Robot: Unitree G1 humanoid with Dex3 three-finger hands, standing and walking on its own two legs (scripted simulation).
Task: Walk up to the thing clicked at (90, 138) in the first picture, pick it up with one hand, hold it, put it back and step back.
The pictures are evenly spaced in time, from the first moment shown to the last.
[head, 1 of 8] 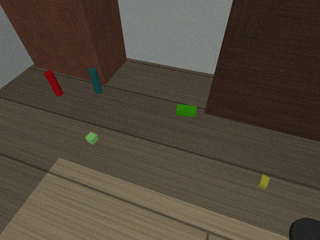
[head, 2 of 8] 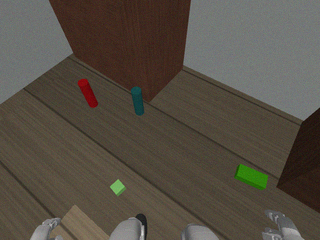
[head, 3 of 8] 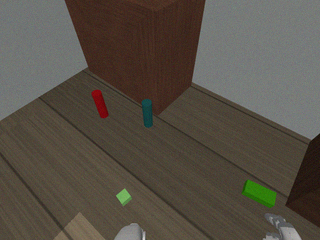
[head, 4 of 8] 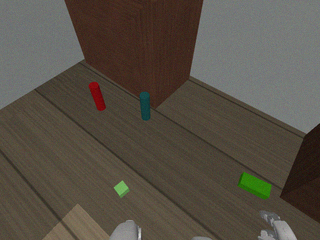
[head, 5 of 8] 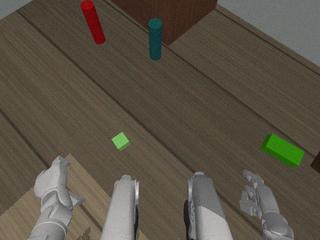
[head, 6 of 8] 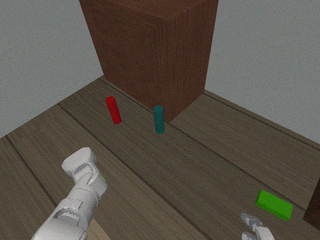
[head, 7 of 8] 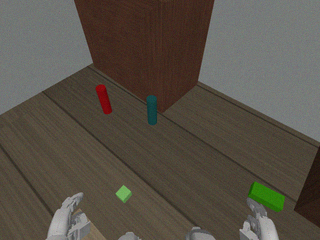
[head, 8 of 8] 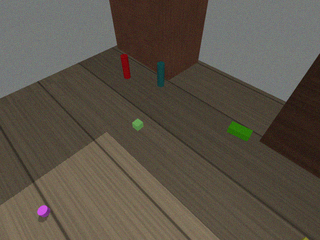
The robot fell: no
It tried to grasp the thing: yes
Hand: left
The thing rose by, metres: 0.67
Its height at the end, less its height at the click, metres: +0.00
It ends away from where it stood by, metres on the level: 0.01
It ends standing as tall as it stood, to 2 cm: yes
